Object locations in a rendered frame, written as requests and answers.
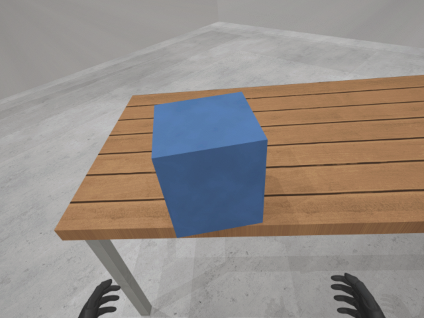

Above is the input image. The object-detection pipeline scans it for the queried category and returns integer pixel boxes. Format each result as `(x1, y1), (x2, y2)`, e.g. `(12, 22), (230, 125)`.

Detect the carton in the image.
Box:
(151, 92), (268, 238)

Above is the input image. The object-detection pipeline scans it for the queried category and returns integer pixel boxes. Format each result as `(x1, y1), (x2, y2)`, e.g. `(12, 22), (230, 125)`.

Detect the right robot hand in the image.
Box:
(331, 273), (386, 318)

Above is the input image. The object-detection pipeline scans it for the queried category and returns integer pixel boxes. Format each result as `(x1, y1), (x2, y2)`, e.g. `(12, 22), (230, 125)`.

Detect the left robot hand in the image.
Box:
(78, 279), (121, 318)

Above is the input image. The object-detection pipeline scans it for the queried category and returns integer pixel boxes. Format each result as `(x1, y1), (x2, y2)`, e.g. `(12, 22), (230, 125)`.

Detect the table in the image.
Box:
(54, 75), (424, 316)

